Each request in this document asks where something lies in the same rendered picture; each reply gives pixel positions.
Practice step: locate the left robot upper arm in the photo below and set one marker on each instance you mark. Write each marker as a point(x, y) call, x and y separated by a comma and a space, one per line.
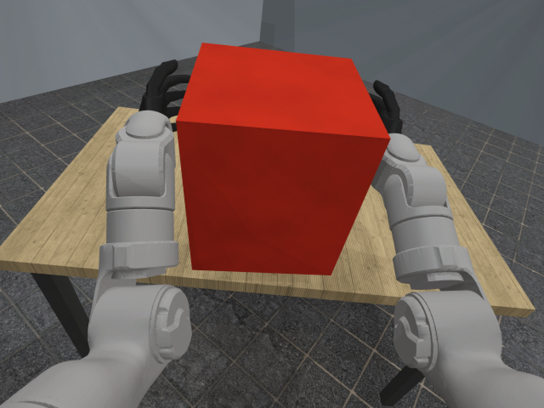
point(135, 331)

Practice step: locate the right robot upper arm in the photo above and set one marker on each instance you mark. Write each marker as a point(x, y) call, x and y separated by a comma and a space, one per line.
point(453, 339)

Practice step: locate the robot right hand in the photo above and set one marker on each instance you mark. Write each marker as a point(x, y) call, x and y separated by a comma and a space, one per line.
point(387, 107)

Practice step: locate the robot left forearm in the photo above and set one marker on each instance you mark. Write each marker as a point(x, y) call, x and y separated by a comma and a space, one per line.
point(140, 200)

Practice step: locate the carton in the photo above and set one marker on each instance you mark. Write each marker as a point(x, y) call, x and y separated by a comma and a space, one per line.
point(277, 152)

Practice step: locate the table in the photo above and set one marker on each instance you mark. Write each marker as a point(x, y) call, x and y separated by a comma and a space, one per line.
point(60, 237)

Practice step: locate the robot right forearm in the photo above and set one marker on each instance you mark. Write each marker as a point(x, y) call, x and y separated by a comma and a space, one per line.
point(428, 253)

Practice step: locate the robot left hand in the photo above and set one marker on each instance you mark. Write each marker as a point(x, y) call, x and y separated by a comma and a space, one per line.
point(156, 97)

